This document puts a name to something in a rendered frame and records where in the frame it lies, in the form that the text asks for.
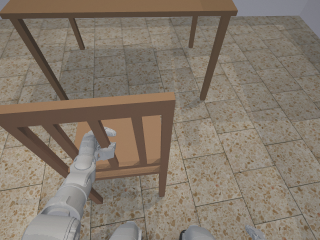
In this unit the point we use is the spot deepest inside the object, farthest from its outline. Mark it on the left robot upper arm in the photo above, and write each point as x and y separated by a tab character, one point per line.
54	227

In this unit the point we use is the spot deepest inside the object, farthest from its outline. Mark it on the right robot shin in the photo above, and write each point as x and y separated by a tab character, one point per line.
193	225

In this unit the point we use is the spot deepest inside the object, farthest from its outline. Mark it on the robot left hand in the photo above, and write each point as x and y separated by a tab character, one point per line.
90	145

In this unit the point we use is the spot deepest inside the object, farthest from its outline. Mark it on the left robot thigh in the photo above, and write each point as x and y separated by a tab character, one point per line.
127	231

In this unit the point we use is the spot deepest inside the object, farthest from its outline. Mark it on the table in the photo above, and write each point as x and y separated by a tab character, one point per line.
17	10

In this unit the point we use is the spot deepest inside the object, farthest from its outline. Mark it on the left robot forearm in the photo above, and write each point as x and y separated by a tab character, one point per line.
73	193

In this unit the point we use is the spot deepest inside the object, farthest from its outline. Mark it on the robot right hand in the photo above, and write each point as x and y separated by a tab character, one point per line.
255	234

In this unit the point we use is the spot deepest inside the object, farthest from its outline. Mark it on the chair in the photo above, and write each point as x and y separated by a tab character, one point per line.
143	139

